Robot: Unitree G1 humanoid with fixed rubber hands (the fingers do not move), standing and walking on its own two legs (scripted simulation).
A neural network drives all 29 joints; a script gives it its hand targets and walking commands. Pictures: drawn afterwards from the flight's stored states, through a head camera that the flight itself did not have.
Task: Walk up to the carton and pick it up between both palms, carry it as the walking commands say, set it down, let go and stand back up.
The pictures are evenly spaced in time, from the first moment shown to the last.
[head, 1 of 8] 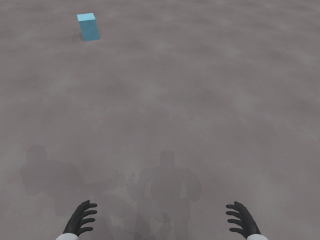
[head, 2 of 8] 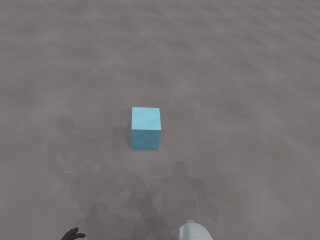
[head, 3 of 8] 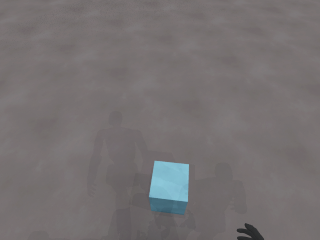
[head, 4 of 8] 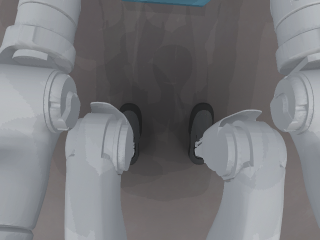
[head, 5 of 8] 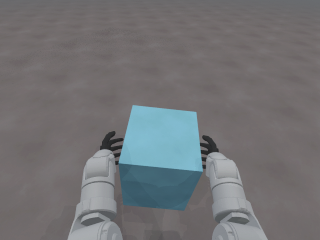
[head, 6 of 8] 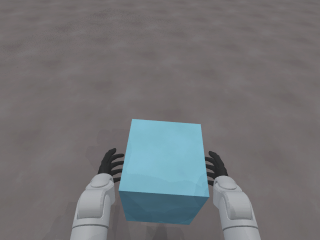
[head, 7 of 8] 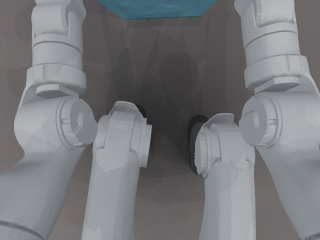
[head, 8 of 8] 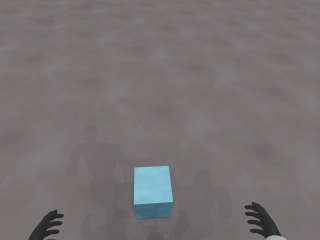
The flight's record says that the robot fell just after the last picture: no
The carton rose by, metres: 0.68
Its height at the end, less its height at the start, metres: +0.00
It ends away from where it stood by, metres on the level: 0.04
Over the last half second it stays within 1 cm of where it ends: yes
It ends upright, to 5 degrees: yes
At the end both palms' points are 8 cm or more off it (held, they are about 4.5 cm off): yes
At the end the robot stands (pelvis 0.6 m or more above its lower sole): yes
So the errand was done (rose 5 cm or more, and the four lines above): yes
